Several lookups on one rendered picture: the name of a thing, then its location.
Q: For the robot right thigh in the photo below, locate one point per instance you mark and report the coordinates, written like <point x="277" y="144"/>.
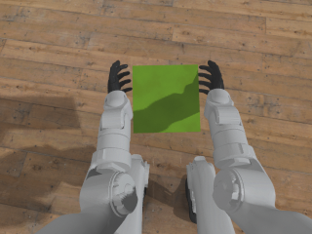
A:
<point x="210" y="218"/>

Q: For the robot right upper arm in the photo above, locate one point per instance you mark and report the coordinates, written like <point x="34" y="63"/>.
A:
<point x="248" y="197"/>

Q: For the robot right hand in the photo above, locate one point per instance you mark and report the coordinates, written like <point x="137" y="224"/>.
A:
<point x="215" y="78"/>

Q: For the robot left upper arm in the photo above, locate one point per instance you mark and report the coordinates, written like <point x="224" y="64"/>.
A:
<point x="105" y="201"/>

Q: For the carton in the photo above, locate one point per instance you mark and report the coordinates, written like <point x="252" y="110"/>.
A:
<point x="166" y="99"/>

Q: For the robot left forearm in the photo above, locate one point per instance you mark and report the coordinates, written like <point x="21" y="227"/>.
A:
<point x="114" y="136"/>

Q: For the robot left hand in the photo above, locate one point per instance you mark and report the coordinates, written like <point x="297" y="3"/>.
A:
<point x="113" y="79"/>

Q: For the robot right shin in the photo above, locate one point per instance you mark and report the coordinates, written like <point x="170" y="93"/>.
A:
<point x="192" y="196"/>

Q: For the robot right forearm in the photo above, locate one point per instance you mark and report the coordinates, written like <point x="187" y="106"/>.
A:
<point x="231" y="148"/>

